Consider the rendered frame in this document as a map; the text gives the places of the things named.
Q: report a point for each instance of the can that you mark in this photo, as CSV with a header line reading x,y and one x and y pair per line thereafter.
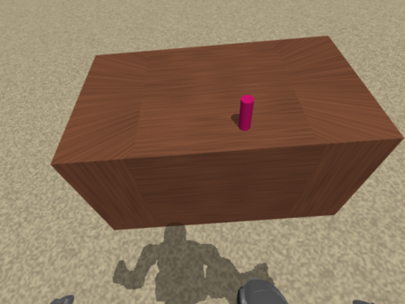
x,y
246,106

